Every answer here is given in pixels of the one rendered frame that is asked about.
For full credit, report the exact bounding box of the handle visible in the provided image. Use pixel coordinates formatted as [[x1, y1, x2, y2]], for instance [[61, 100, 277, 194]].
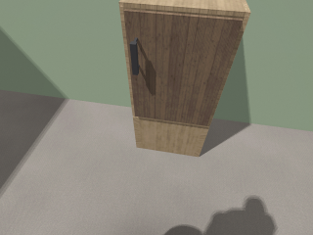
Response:
[[129, 37, 140, 75]]

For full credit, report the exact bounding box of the cupboard door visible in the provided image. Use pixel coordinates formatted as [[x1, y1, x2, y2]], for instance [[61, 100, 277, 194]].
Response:
[[123, 9, 243, 126]]

